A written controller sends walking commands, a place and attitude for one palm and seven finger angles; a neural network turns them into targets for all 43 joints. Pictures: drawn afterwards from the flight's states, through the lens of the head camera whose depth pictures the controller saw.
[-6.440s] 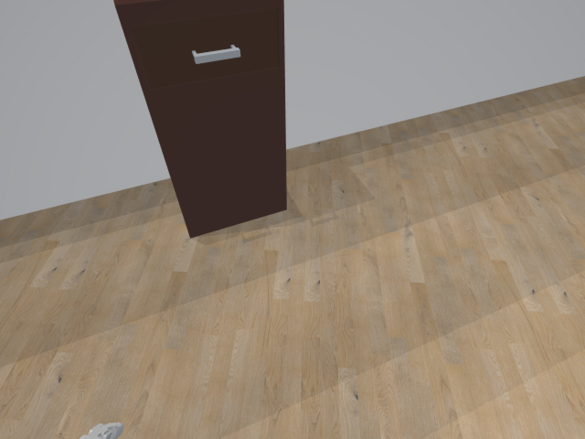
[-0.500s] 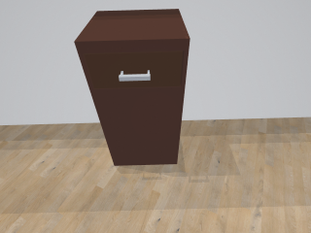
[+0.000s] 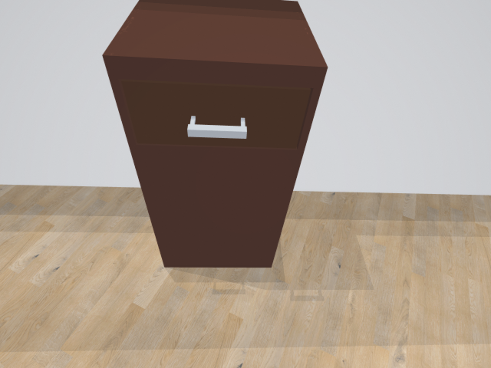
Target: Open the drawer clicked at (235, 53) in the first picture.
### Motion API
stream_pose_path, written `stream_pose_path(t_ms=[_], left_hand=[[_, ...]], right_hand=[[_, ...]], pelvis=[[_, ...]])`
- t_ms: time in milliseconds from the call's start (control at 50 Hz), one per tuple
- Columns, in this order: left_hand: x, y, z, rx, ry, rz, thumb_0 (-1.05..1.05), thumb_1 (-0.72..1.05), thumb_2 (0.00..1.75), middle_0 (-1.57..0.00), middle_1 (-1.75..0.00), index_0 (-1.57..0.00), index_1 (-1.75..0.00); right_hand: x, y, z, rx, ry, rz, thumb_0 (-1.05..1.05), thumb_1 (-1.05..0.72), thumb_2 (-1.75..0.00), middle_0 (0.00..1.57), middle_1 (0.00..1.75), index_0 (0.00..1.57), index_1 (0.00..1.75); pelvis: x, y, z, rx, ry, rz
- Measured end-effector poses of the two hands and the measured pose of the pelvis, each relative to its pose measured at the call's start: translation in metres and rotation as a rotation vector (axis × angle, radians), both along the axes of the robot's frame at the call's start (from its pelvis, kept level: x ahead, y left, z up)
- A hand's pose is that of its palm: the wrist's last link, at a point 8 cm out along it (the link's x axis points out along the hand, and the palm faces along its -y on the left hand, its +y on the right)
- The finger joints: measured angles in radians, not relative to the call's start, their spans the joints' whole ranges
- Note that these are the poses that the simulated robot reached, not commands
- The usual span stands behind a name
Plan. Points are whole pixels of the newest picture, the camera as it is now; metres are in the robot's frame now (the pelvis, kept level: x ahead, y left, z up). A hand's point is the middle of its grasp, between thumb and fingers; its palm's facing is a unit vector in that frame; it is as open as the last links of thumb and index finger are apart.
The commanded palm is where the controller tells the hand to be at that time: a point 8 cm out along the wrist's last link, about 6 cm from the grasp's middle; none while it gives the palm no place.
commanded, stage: take the last steps up to it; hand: left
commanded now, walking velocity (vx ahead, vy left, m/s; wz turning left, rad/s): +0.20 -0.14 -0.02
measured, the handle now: (217, 126) +0.63 +0.12 +0.03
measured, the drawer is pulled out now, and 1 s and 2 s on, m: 0.00 0.00 0.00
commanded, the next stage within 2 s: come to a stop and stand still in 0.16 s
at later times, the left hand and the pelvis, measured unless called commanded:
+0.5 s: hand (209, 330) +0.22 +0.08 -0.16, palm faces +0.02 -0.97 -0.24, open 7.3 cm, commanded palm none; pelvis +0.12 -0.09 -0.01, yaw +0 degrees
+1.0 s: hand out of the picture +0.07 +0.18 -0.18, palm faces +0.11 -0.97 -0.21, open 7.4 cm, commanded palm none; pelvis +0.06 -0.02 +0.01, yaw +2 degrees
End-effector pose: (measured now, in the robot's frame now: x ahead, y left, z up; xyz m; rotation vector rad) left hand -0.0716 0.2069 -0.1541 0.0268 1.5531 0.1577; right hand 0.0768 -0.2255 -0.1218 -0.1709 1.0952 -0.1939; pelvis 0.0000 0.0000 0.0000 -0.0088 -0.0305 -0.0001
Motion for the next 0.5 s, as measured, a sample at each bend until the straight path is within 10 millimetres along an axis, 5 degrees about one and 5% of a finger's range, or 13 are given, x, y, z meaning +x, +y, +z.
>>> stream_pose_path(t_ms=[140, 300, 380, 500], left_hand=[[0.149, 0.021, 0.015, 0.085, -0.286, -0.066, 0.00, 0.91, 0.90, -0.20, -0.29, -0.19, -0.30], [0.270, -0.021, 0.023, 0.133, -0.393, -0.191, 0.00, 0.91, 0.90, -0.19, -0.29, -0.19, -0.30], [0.292, -0.052, 0.022, 0.146, -0.410, -0.197, 0.00, 0.91, 0.90, -0.20, -0.29, -0.20, -0.30], [0.286, -0.079, 0.030, 0.142, -0.379, -0.136, -0.01, 0.92, 0.90, -0.20, -0.29, -0.20, -0.30]], right_hand=[[-0.026, -0.023, -0.004, 0.002, 0.175, -0.034, -0.02, -0.94, -0.90, 0.20, 0.29, 0.20, 0.29], [-0.055, -0.054, -0.035, 0.095, 0.399, -0.136, -0.01, -0.91, -0.90, 0.20, 0.29, 0.20, 0.29], [-0.043, -0.075, -0.049, 0.114, 0.462, -0.138, 0.00, -0.91, -0.90, 0.20, 0.29, 0.20, 0.29], [0.012, -0.096, -0.044, 0.102, 0.393, -0.088, 0.00, -0.91, -0.90, 0.20, 0.29, 0.20, 0.29]], pelvis=[[0.039, -0.015, 0.005, 0.009, 0.004, -0.002], [0.095, -0.060, -0.011, 0.032, 0.010, -0.014], [0.115, -0.080, -0.018, 0.021, 0.000, -0.004], [0.120, -0.091, -0.006, 0.041, -0.003, 0.008]])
